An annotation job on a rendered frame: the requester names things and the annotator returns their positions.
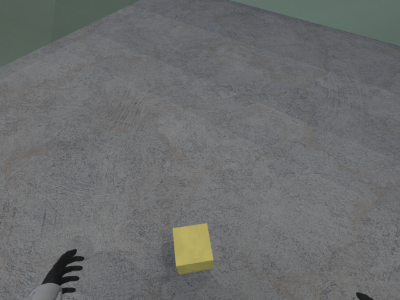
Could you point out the carton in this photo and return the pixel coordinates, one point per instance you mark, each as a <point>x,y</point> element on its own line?
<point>192,248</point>

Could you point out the left robot forearm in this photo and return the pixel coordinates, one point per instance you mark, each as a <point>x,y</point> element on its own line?
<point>48,291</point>

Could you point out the robot left hand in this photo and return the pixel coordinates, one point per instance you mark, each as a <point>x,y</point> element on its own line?
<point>55,275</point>

